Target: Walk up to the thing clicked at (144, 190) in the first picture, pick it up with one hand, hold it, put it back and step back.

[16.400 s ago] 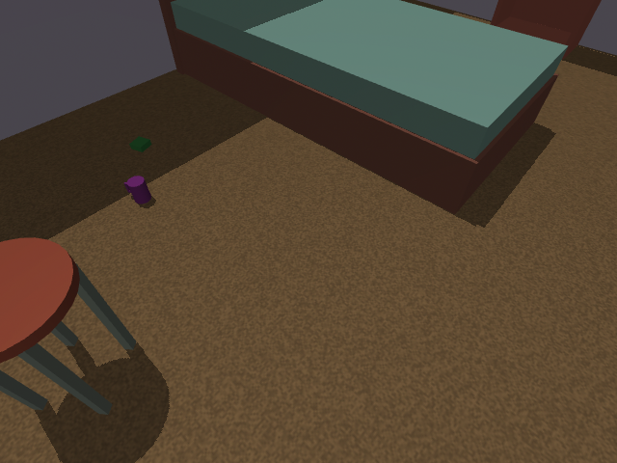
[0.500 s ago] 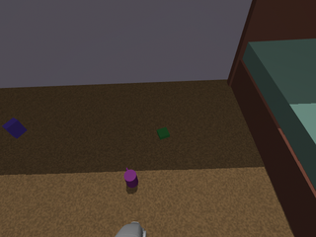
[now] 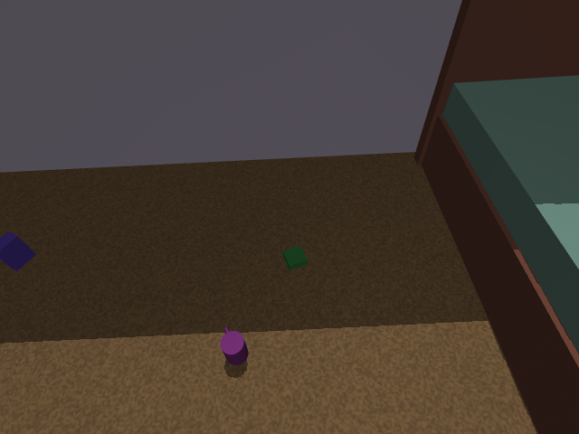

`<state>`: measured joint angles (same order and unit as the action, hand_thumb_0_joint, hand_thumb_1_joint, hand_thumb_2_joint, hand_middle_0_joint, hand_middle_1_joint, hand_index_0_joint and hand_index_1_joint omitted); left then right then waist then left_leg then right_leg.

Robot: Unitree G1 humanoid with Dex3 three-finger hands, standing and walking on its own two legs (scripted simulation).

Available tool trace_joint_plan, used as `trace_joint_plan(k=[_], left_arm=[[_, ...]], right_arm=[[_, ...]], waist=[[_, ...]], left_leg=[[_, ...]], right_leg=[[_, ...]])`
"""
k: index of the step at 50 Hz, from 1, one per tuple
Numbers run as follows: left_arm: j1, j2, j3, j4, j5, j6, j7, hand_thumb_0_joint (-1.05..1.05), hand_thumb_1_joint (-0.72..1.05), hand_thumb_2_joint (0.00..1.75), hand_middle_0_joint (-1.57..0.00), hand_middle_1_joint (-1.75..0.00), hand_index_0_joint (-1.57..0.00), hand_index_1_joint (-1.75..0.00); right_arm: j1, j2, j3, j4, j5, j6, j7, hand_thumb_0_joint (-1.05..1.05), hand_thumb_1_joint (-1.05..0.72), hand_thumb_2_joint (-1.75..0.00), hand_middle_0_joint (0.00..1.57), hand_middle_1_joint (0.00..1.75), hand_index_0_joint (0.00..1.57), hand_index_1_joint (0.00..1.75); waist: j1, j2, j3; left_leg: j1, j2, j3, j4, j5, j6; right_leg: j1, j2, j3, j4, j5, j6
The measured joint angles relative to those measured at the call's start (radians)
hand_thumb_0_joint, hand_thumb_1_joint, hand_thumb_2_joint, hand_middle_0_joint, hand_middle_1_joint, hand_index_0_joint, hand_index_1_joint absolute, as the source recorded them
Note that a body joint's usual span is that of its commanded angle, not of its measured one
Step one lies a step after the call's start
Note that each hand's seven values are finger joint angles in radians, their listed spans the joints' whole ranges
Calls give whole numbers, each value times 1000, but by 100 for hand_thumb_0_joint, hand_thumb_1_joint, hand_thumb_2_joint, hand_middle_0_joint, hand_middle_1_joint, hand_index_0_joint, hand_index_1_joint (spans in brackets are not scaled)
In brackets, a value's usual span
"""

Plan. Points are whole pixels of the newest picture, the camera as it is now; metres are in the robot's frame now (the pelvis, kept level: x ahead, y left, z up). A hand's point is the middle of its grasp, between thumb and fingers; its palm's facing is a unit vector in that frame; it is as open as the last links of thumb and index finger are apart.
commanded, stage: walk up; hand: left
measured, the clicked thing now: (232, 343) +0.48 +0.27 -0.70
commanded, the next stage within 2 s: stand in 1.12 s
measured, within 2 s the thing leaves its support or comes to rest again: neither
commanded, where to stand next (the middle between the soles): +0.06 +0.02 m, yaw +0 degrees
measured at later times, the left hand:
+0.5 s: hand out of the picture +0.12 +0.27 -0.13, palm faces -0.01 -0.94 -0.33, open 7.4 cm
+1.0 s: hand out of the picture +0.09 +0.28 -0.13, palm faces +0.02 -0.94 -0.34, open 7.4 cm
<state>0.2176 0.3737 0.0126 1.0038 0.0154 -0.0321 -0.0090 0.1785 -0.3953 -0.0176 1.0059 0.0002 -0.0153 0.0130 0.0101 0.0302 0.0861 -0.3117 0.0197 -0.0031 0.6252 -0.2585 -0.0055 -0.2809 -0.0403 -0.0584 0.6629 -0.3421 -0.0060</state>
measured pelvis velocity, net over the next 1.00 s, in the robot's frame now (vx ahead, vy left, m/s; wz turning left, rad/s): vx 0.03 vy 0.02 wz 0.03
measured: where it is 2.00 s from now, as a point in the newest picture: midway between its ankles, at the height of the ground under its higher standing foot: outside the picture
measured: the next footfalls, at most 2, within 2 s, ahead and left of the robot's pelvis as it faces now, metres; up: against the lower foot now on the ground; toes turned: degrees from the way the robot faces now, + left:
none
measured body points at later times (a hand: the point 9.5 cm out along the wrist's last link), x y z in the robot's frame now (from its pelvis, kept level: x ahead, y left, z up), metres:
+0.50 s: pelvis +0.02 +0.01 +0.02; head +0.02 +0.02 +0.47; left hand +0.12 +0.32 -0.11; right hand +0.11 -0.29 -0.10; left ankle +0.04 +0.14 -0.72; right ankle +0.01 -0.12 -0.72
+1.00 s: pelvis +0.03 +0.02 +0.02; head +0.03 +0.02 +0.47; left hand +0.09 +0.32 -0.11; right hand +0.12 -0.28 -0.11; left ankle +0.04 +0.14 -0.72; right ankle +0.01 -0.12 -0.72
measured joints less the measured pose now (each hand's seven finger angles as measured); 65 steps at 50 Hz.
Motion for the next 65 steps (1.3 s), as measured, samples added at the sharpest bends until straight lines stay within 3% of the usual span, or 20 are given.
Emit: trace_joint_plan(k=[3, 18, 44, 65], left_arm=[[-37, -6, -6, 10, -11, 2, 2, 1, 90, 89, -20, -30, -20, -30], [-179, -13, -19, 89, -17, 12, 0, 1, 90, 89, -20, -30, -20, -30], [-114, -20, -5, 162, -5, 24, -4, 1, 91, 89, -20, -30, -20, -30], [-140, -28, -6, 140, -8, 25, 2, 1, 91, 89, -20, -30, -20, -30]], right_arm=[[-18, 11, 9, 28, 3, -4, 4, 1, -90, -90, 20, 30, 20, 30], [-110, 37, 29, 120, 0, -3, 2, 1, -90, -90, 21, 30, 20, 30], [-94, 48, 21, 159, -6, 5, 0, 1, -90, -90, 21, 30, 20, 30], [-127, 51, 19, 138, -5, 0, -9, 1, -90, -90, 21, 30, 20, 30]], waist=[[0, -3, 2], [-13, -33, -30], [-4, -24, -35], [-10, -30, -29]], left_leg=[[22, -2, -2, -24, -11, -12], [119, -5, -5, -179, 51, -3], [158, -21, -14, -258, 82, 9], [184, -20, -8, -302, 103, 2]], right_leg=[[29, -1, -3, -37, 10, 6], [144, 1, -12, -229, 94, 20], [201, -11, -25, -334, 135, 36], [213, -10, -19, -355, 145, 33]])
